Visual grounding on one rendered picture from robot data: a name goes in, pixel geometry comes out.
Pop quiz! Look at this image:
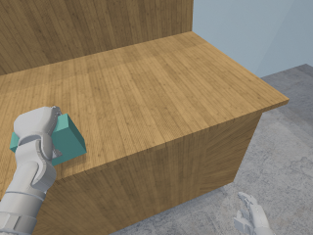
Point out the right robot hand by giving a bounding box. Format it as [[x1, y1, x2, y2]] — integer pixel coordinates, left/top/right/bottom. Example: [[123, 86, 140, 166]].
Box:
[[233, 192, 271, 235]]

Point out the sponge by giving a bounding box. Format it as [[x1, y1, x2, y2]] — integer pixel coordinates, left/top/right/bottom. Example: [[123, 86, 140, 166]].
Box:
[[9, 113, 87, 166]]

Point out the left robot hand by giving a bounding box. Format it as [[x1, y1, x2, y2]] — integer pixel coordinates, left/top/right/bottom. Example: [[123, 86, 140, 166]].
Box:
[[14, 106, 63, 159]]

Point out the robot left forearm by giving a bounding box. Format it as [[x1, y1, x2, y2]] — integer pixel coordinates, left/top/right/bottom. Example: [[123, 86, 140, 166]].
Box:
[[0, 131, 57, 235]]

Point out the table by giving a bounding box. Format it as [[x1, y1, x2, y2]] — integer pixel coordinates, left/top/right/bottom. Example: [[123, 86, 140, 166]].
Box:
[[0, 0, 290, 235]]

